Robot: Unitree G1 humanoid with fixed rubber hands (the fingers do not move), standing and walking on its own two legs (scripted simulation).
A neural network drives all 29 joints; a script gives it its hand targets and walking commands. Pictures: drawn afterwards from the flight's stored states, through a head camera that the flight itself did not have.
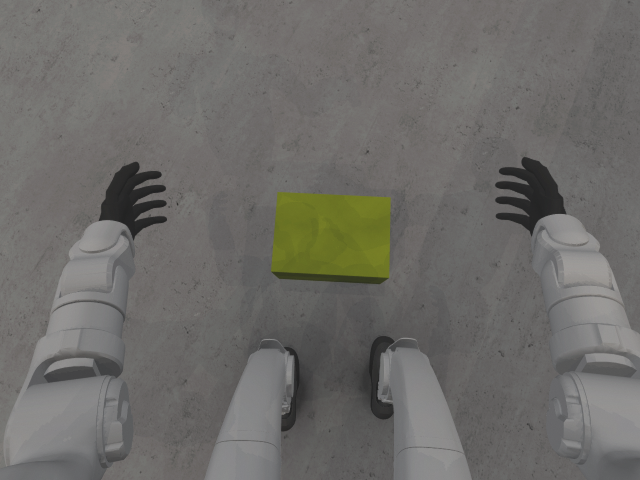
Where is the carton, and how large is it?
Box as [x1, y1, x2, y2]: [271, 192, 390, 283]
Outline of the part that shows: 277,193 271,271 279,278 380,283 388,277 390,197 287,192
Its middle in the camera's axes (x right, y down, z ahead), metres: +0.03 +0.01 +1.01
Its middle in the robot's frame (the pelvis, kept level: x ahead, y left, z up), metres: +0.48 +0.01 -0.60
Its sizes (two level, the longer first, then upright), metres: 0.283 0.201 0.162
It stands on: the floor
